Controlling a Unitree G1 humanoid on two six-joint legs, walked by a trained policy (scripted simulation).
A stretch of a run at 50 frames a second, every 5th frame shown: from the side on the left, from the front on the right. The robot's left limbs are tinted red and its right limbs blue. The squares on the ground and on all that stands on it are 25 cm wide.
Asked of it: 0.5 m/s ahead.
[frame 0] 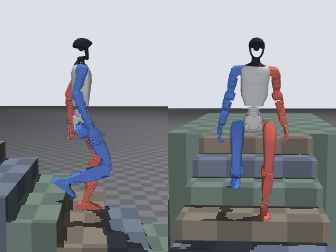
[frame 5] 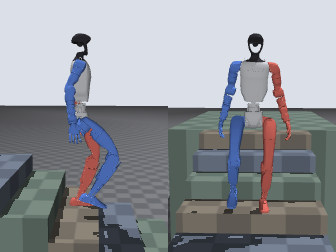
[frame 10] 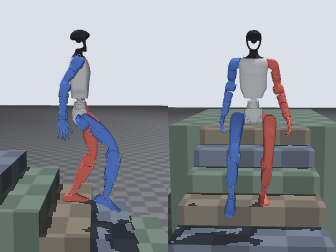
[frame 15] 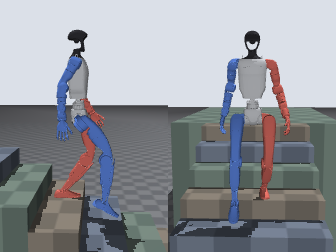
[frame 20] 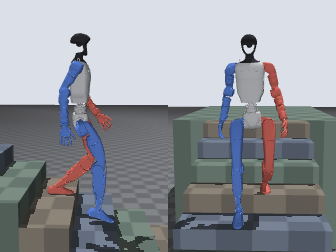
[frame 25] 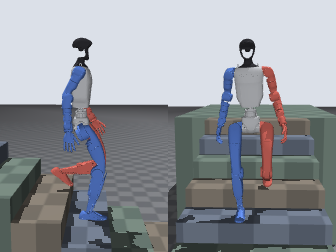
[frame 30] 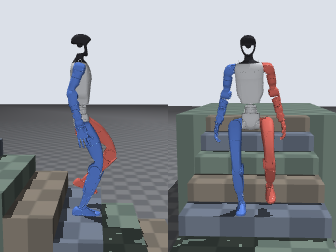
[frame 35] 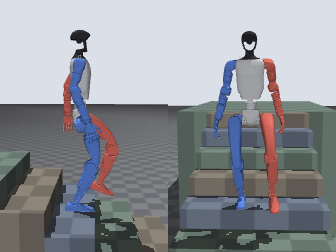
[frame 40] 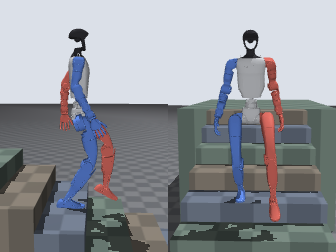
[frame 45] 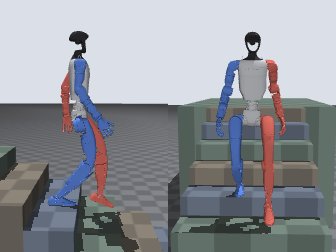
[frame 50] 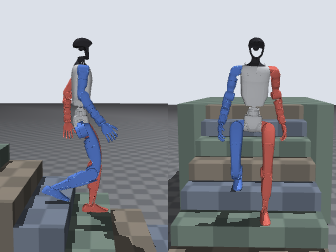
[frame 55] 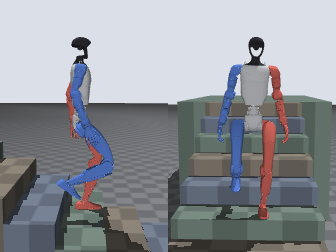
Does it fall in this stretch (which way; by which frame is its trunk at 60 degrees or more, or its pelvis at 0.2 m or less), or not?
no
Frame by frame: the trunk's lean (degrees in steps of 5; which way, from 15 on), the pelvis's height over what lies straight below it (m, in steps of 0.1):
0: 5, 0.8
5: 0, 0.8
10: 0, 0.7
15: 0, 0.7
20: 0, 0.8
25: 5, 0.8
30: 0, 0.8
35: 0, 0.8
40: 0, 0.7
45: 0, 0.9
50: 0, 0.8
55: 5, 0.8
